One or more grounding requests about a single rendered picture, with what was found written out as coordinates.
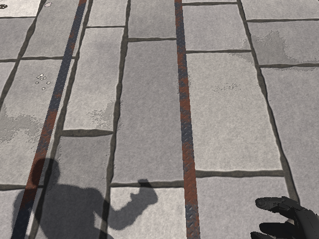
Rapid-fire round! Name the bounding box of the right robot hand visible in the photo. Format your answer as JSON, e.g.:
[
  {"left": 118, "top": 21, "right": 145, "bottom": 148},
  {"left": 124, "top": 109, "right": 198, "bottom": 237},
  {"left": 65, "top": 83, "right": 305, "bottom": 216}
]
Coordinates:
[{"left": 250, "top": 196, "right": 319, "bottom": 239}]

